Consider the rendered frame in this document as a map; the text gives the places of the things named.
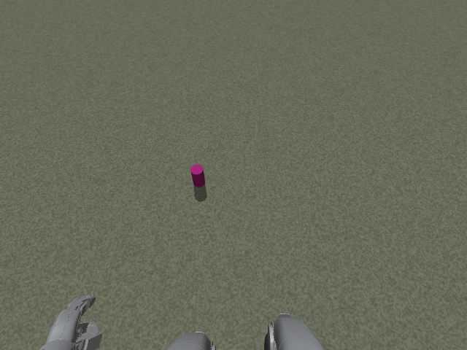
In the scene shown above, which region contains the can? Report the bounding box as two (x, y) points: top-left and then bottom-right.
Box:
(190, 164), (205, 187)

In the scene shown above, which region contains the left robot hand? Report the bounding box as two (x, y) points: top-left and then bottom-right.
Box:
(45, 295), (103, 350)

